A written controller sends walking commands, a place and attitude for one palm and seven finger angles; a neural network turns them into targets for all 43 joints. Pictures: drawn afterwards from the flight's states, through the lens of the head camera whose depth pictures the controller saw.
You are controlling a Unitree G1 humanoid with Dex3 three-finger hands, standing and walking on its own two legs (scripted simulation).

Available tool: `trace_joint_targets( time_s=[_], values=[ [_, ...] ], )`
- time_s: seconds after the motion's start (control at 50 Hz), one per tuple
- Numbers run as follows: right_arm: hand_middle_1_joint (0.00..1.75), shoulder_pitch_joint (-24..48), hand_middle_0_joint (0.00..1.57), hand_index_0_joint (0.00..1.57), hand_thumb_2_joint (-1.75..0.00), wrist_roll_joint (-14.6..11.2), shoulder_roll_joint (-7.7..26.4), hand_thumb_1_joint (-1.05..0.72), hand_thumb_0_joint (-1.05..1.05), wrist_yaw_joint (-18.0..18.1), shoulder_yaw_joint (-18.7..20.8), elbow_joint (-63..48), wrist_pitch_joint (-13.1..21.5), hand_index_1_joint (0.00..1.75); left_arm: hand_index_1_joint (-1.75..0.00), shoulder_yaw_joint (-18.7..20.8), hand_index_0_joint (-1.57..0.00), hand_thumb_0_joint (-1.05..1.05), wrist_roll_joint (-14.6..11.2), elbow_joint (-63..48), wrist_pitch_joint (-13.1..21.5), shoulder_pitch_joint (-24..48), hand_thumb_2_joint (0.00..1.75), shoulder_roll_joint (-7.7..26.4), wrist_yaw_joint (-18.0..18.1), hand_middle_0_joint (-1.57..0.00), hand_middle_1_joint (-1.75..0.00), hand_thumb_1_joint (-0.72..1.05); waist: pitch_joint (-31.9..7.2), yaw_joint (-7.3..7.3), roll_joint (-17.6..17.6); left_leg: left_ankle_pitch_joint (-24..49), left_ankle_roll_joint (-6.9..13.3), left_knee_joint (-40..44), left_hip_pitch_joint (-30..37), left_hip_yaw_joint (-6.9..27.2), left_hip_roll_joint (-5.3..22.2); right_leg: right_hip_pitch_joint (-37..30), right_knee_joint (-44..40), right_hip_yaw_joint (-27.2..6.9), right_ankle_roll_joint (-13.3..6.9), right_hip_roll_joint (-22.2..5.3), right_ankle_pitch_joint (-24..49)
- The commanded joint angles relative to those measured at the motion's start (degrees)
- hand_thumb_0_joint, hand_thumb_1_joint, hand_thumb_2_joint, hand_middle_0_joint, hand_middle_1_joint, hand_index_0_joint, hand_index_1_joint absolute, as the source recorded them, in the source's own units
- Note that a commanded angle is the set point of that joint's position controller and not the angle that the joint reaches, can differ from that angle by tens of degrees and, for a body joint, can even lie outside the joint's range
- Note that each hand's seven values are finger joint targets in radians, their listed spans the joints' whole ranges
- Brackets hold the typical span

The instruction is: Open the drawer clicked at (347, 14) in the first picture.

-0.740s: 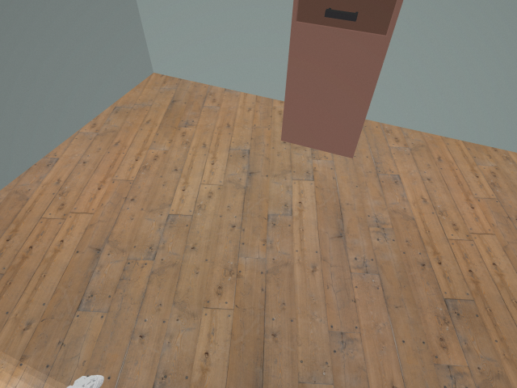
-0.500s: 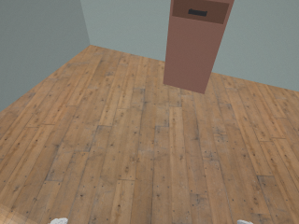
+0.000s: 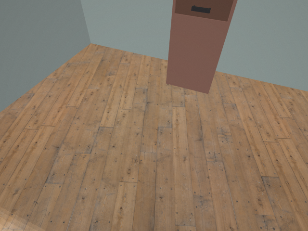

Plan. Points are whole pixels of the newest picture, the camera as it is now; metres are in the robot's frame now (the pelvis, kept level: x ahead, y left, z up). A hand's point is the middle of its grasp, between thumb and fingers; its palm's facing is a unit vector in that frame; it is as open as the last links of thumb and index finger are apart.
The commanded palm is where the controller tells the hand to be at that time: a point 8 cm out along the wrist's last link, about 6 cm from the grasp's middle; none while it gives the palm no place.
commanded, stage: stand and wait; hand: left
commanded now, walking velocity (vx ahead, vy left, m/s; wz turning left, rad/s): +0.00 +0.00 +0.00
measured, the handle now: (201, 8) +1.57 -0.26 +0.00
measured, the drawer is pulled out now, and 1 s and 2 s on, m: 0.00 0.00 0.00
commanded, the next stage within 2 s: look at it before walking up in 0.08 s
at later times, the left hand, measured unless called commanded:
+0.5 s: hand out of the picture +0.07 +0.24 -0.16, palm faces -0.03 -0.94 -0.33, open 7.4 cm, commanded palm none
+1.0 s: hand out of the picture +0.05 +0.22 -0.17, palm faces -0.05 -0.96 -0.27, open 7.4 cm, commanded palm none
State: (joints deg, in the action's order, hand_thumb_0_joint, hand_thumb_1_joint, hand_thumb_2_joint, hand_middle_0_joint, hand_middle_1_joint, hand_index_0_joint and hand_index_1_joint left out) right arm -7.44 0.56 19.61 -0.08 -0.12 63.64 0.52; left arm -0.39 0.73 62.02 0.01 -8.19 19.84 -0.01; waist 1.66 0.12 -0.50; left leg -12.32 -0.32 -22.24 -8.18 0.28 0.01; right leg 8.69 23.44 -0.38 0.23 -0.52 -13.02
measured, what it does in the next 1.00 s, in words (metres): stands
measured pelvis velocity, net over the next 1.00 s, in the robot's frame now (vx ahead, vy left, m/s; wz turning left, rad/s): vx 0.02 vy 0.00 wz -0.05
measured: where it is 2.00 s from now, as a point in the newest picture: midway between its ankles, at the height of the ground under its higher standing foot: (159, 208)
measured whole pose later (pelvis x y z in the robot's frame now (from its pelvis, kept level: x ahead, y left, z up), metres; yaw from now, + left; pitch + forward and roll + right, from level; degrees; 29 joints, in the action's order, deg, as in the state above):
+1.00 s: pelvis +0.02 +0.00 +0.00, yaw -3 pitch -1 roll +0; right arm -11.3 1.3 15.8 -0.5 -0.2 63.3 0.0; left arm 0.1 1.4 62.0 -1.1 -14.6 16.2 -0.7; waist -1.0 1.0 -0.5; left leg -16.9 0.0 -26.3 -9.3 -2.4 1.1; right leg 11.1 28.1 -2.9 -0.4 0.7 -17.7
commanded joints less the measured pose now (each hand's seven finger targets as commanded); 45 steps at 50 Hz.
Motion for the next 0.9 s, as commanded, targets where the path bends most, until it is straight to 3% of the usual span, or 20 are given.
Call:
trace_joint_targets(
  time_s=[0.0,0.48,0.78,0.82,0.84,0.88],
  values=[
    [0.30,3.84,0.20,0.20,-0.90,-0.01,11.90,-0.90,0.00,0.79,2.15,-3.90,1.44,0.30,-0.30,2.19,-0.20,0.00,-0.21,-3.54,1.38,3.05,0.90,11.85,0.63,-0.20,-0.30,0.90,-3.05,-0.07,0.53,6.77,2.05,3.84,0.18,5.12,6.56,0.22,-4.57,-5.82,-2.16,-6.39,6.15],
    [0.30,3.93,0.20,0.20,-0.90,-0.11,11.78,-0.90,0.00,0.78,2.17,-3.40,1.53,0.30,-0.30,2.25,-0.20,0.00,-0.10,-3.37,1.58,2.73,0.90,11.66,0.69,-0.20,-0.30,0.90,-3.28,-0.09,0.59,8.74,1.82,4.42,1.54,4.86,6.97,-0.13,-5.28,-5.63,-1.97,-6.48,8.55],
    [0.30,3.83,0.20,0.20,-0.90,-0.15,12.08,-0.90,0.00,0.69,2.10,-3.29,1.44,0.30,-0.30,2.12,-0.20,0.00,-0.01,-3.01,1.40,2.56,0.90,11.76,0.55,-0.20,-0.30,0.90,-2.33,-0.07,0.72,5.94,1.90,5.57,1.12,5.30,6.99,0.61,-6.11,-5.89,-1.77,-6.10,5.28],
    [0.30,0.04,0.20,0.20,-0.90,0.34,4.71,-0.90,0.00,0.42,0.39,-1.67,0.43,0.30,-0.30,0.65,-0.20,0.00,-0.04,-1.23,0.21,-1.70,0.90,4.55,0.74,-0.20,-0.30,0.90,-3.02,-0.02,-0.28,-1.14,0.74,4.32,1.39,3.43,6.54,1.33,-5.65,-5.97,-0.91,-5.54,-2.86],
    [0.30,-1.56,0.20,0.20,-0.90,0.52,4.44,-0.90,0.00,0.33,0.48,-1.41,0.05,0.30,-0.30,0.70,-0.20,0.00,0.15,-0.93,-0.19,-3.35,0.90,4.22,0.61,-0.20,-0.30,0.90,-2.69,-0.04,0.16,-7.49,0.79,3.90,1.01,3.04,6.43,2.77,-5.33,-6.52,-1.23,-5.03,-9.10],
    [0.30,-2.45,0.20,0.20,-0.90,0.85,5.19,-0.90,0.00,0.19,1.10,-1.89,-0.30,0.30,-0.30,1.33,-0.20,0.00,0.49,-1.60,-0.68,-4.37,0.90,4.62,-0.09,-0.20,-0.30,0.90,2.53,0.10,0.33,-19.14,1.42,4.80,-3.66,3.50,6.61,6.85,-4.56,-7.55,-2.05,-3.71,-17.75]
  ],
)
